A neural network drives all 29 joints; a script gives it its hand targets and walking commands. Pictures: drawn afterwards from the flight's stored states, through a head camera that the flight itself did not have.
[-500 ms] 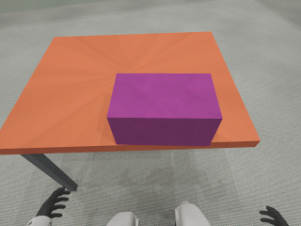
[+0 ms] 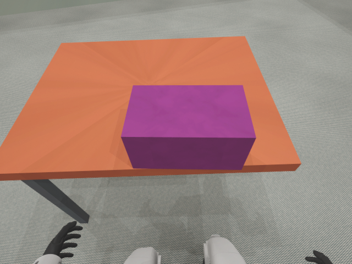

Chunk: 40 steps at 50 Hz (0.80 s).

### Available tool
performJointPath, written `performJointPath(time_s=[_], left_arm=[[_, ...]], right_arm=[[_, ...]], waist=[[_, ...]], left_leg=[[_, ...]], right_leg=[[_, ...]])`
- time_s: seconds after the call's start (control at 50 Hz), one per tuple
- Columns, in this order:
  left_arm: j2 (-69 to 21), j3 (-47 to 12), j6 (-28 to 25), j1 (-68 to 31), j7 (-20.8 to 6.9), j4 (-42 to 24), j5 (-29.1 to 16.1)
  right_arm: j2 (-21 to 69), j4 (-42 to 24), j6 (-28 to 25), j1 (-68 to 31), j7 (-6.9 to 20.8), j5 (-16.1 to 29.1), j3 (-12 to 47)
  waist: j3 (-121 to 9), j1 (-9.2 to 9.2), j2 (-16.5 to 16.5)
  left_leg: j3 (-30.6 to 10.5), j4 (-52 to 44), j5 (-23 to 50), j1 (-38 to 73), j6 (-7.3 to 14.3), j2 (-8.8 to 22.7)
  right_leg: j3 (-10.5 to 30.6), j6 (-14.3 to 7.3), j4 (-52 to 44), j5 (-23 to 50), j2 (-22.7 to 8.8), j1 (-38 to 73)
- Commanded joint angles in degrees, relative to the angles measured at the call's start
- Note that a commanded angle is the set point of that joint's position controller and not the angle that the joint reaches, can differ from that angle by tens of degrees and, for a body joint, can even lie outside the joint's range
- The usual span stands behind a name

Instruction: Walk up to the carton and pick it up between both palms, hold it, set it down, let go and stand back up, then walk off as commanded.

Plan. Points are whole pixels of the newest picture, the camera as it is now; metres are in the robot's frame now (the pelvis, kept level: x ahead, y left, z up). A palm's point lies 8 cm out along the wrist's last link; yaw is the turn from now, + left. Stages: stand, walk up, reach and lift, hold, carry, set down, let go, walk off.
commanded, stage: walk up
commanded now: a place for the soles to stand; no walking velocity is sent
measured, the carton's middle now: (187, 127) +0.45 -0.01 +0.00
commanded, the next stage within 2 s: reach and lift in 0.20 s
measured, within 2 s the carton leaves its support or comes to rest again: neither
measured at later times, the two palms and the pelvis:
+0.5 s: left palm (83, 228) +0.20 +0.24 -0.07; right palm (329, 257) +0.14 -0.32 -0.08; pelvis +0.02 -0.01 +0.00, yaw -1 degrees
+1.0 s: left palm (70, 222) +0.20 +0.26 -0.03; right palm (322, 243) +0.16 -0.28 -0.02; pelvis +0.02 +0.00 +0.03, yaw -1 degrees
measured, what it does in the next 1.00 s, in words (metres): stands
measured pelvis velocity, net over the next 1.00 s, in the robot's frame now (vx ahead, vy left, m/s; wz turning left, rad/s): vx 0.02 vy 0.00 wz -0.01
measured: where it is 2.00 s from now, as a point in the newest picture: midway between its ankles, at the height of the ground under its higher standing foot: outside the picture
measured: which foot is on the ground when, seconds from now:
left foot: down 0.00-1.00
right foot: down 0.00-1.00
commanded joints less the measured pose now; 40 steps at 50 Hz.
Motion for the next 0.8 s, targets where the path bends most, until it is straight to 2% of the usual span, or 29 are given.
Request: performJointPath(time_s=[0.0, 0.02, 0.04, 0.06, 0.08, 0.12, 0.14, 0.18, 0.2, 0.22, 0.24, 0.26, 0.3, 0.32, 0.34, 0.36, 0.38, 0.4, 0.42, 0.5, 0.52, 0.56, 0.58, 0.6, 0.62, 0.64, 0.68, 0.72, 0.78], left_arm=[[14.25, 4.98, -1.25, -6.60, -0.51, -0.29, 1.44], [14.13, 4.79, -1.17, -6.81, -0.45, 0.15, 1.13], [12.74, 4.36, -1.18, -5.08, -0.57, 0.83, 1.03], [13.10, 5.01, -1.17, -3.86, -0.67, 1.42, 1.04], [13.06, 4.91, -1.10, -2.93, -0.65, 1.36, 0.71], [12.92, 5.13, -0.93, -3.07, -0.73, 1.30, 0.65], [13.16, 4.64, -1.19, -3.06, -0.71, 0.65, 1.22], [13.68, 4.73, -1.58, -4.37, -0.66, 0.44, 0.95], [7.41, 6.54, 13.32, -18.68, 0.67, -7.58, 2.16], [5.16, 6.38, 17.67, -15.51, 1.69, -11.72, 4.49], [4.45, 7.11, 18.80, -13.80, 1.29, -11.29, 4.51], [5.84, 8.03, 19.55, -16.52, 1.86, -15.60, 5.02], [6.06, 8.07, 19.71, -17.49, 1.50, -19.67, 4.14], [7.03, 9.88, 19.76, -15.43, 1.68, -19.90, 5.23], [7.10, 10.42, 19.54, -14.46, 1.79, -20.71, 5.69], [5.87, 11.69, 18.62, -11.84, 1.77, -20.92, 6.55], [6.26, 11.26, 18.66, -12.33, 1.84, -21.59, 5.24], [5.99, 12.47, 18.74, -9.64, 1.75, -22.13, 6.70], [5.44, 11.48, 18.92, -9.00, 0.94, -20.39, 5.88], [6.65, 13.64, 17.69, -9.05, 1.28, -23.02, 6.28], [6.10, 13.77, 17.22, -8.77, 1.59, -23.64, 6.14], [7.14, 13.23, 15.72, -9.69, 1.86, -24.93, 4.83], [6.14, 12.76, 15.69, -6.56, 1.26, -23.90, 4.42], [6.75, 13.32, 14.36, -7.76, 0.98, -24.37, 2.92], [6.36, 12.43, 13.98, -7.73, 1.16, -23.20, 2.36], [6.09, 12.10, 13.05, -7.82, 1.47, -24.67, 2.60], [4.65, 11.37, 11.16, -6.07, 1.45, -23.94, 1.20], [4.97, 10.59, 9.65, -7.86, 2.06, -25.02, 0.85], [3.66, 9.96, 7.87, -4.89, 2.00, -24.34, -1.09]], right_arm=[[-12.89, -2.09, -0.34, 1.18, -0.46, -1.12, -1.17], [-12.71, -2.94, -0.66, 0.58, -0.45, -0.98, -0.80], [-14.22, -3.19, -0.89, -0.92, -0.53, -1.09, -1.05], [-14.28, -2.46, -0.81, -1.89, -0.35, -1.43, -1.18], [-14.69, -2.97, -0.80, -2.67, -0.70, -0.89, -1.32], [-14.66, -2.37, -0.89, -3.78, -0.49, -1.40, -0.83], [-13.29, -3.56, -0.94, -4.19, -0.49, -0.79, -0.76], [-13.04, -2.69, -0.72, -3.68, -0.60, -1.11, -0.63], [-3.90, 0.13, -12.38, -13.46, 1.72, -8.83, -8.02], [-9.43, 1.70, -13.90, -11.05, 2.85, -8.44, -8.44], [-9.33, 2.35, -13.06, -9.24, 2.89, -8.73, -8.02], [-8.64, 1.70, -13.79, -10.19, 2.80, -8.86, -7.26], [-8.01, -0.35, -13.50, -8.36, 2.50, -8.54, -8.54], [-7.49, -2.83, -14.28, -6.84, 2.41, -7.53, -7.32], [-7.25, -3.15, -13.79, -3.82, 1.89, -6.52, -6.28], [-6.00, -5.29, -13.67, -2.03, 1.39, -6.13, -4.74], [-4.09, -5.75, -13.52, -1.92, 1.21, -5.79, -5.07], [-5.05, -7.86, -13.11, 0.45, 0.95, -5.06, -4.04], [-3.94, -7.54, -12.51, 1.38, 0.28, -5.37, -3.66], [-3.04, -13.89, -13.01, 1.26, 0.19, -4.88, -2.90], [-2.89, -14.87, -13.25, 1.28, 0.33, -4.78, -3.26], [-0.94, -16.39, -12.87, 1.22, 0.18, -4.48, -3.12], [-2.11, -18.22, -12.80, 3.82, -0.18, -4.38, -3.59], [-0.14, -19.61, -13.13, 2.62, -0.39, -4.29, -3.39], [1.58, -19.66, -13.38, 3.40, -0.41, -4.93, -3.05], [0.99, -19.63, -13.65, 3.73, 0.07, -3.95, -3.05], [1.00, -22.70, -14.32, 4.22, 0.43, -4.00, -3.27], [-0.49, -22.17, -14.11, 4.06, 0.61, -3.01, -3.26], [-0.87, -24.98, -14.97, 3.57, 1.17, -1.95, -3.08]], waist=[[-3.11, 0.62, -3.85], [-3.03, 0.40, -3.80], [-2.37, 1.86, -3.19], [-4.10, 2.73, -0.35], [-4.33, 3.04, -1.70], [-4.08, 3.09, 0.02], [-5.77, 2.76, -1.31], [-6.12, 1.64, -1.97], [-2.69, -1.26, 7.19], [-2.57, -0.53, 8.49], [-3.02, -1.64, 3.77], [-5.76, -0.09, 4.90], [-6.73, -0.85, 5.27], [-9.02, 0.22, 2.49], [-9.13, 0.12, 2.10], [-8.54, 1.42, 1.17], [-9.06, 0.50, -0.70], [-7.73, 1.17, 1.47], [-6.65, -0.21, -1.28], [-9.51, 1.76, -3.32], [-9.63, 2.30, -2.28], [-8.96, 1.95, -2.60], [-10.07, 1.02, -4.95], [-10.35, 1.76, -7.40], [-9.47, 1.51, -6.92], [-10.39, 2.42, -3.96], [-11.31, 1.61, -6.56], [-10.37, 2.03, -2.74], [-11.19, 3.07, -3.92]], left_leg=[[-8.30, -17.86, -4.49, -1.47, 4.17, 2.90], [-11.93, -20.69, -5.13, -0.22, 5.35, 4.64], [-13.78, -22.59, -5.16, -2.09, 5.34, 5.64], [-14.56, -23.32, -5.28, -1.86, 5.80, 6.76], [-16.96, -23.80, -5.21, -4.31, 7.54, 8.71], [-15.71, -22.85, -1.11, -5.41, 6.78, 8.51], [-15.29, -19.58, 2.01, -5.45, 6.41, 7.16], [-11.41, -18.81, 3.86, -4.21, 4.42, 4.90], [4.50, -19.83, -11.75, -27.51, 1.83, 4.40], [2.41, -22.51, -12.60, -34.08, 3.36, 8.57], [3.26, -22.02, -13.75, -36.27, 4.61, 7.97], [4.00, -21.80, -6.88, -32.41, 3.17, 7.93], [4.16, -22.40, -4.96, -25.73, 2.34, 7.40], [4.93, -21.49, -1.78, -23.83, 2.58, 6.43], [4.66, -23.08, -3.55, -25.71, 3.33, 6.88], [5.65, -24.09, -0.88, -26.88, 3.54, 6.59], [4.75, -22.50, 1.25, -22.05, 2.16, 5.15], [5.66, -24.16, 0.25, -24.09, 3.01, 5.51], [5.40, -24.80, 2.61, -20.64, 2.76, 4.43], [5.39, -24.34, 5.80, -17.01, 2.45, 2.62], [5.18, -25.26, 7.78, -15.39, 1.53, 2.03], [5.21, -25.32, 6.84, -12.87, 1.28, 1.28], [5.00, -25.94, 9.50, -12.53, 1.79, 1.59], [5.68, -25.22, 9.93, -9.96, 1.76, -0.35], [5.53, -24.64, 10.81, -8.56, 0.87, -0.69], [4.79, -26.88, 10.02, -7.61, 1.10, -0.15], [4.33, -27.63, 7.71, -8.74, 1.88, 0.89], [3.97, -31.47, 6.02, -10.38, 1.94, 1.51], [3.97, -33.50, 6.62, -8.74, 2.08, 1.65]], right_leg=[[13.82, -8.49, -18.03, -15.48, -6.48, 0.77], [10.53, -7.14, -15.68, -13.63, -4.71, -0.27], [6.74, -5.64, -12.90, -10.65, -2.71, 1.86], [4.75, -5.09, -10.24, -8.88, -2.06, 3.33], [3.72, -4.60, -8.89, -6.77, -0.88, 6.10], [2.89, -5.53, -9.57, -1.51, -2.03, 8.15], [5.93, -6.18, -9.71, 0.10, -2.95, 9.72], [8.52, -7.07, -13.13, 0.22, -5.24, 10.47], [-6.69, -2.16, -0.41, -1.51, 4.48, 24.94], [-8.76, -1.51, 4.95, 4.37, 6.35, 31.58], [-7.03, -1.30, 3.11, 5.22, 5.81, 36.16], [-7.75, -1.84, 1.76, 5.98, 4.40, 33.62], [-7.21, -1.83, -1.10, 8.71, 3.88, 30.17], [-5.73, -2.00, -2.64, 10.91, 3.13, 31.66], [-5.42, -1.40, -2.88, 11.27, 4.08, 35.58], [-3.98, -1.02, -4.27, 13.32, 3.42, 38.45], [-3.18, -1.35, -6.34, 11.17, 1.85, 33.54], [-2.00, -0.78, -6.68, 12.52, 2.47, 38.95], [-2.63, -0.57, -8.93, 13.55, 2.62, 37.03], [-0.71, -0.85, -12.15, 12.92, 0.91, 35.97], [-1.44, -1.02, -12.77, 13.19, 0.58, 34.93], [-0.52, -1.08, -14.92, 10.17, 0.20, 32.69], [-1.51, -0.55, -14.55, 14.92, 1.18, 34.85], [0.48, -0.57, -17.24, 12.68, -0.02, 33.61], [0.08, -0.96, -18.10, 11.38, -0.64, 29.82], [-1.28, -1.24, -17.60, 11.28, 0.10, 31.39], [-0.77, -0.61, -18.24, 10.39, 0.49, 33.38], [-2.89, -0.26, -17.36, 12.12, 1.55, 35.97], [-2.92, -0.42, -18.65, 11.91, 1.94, 37.24]])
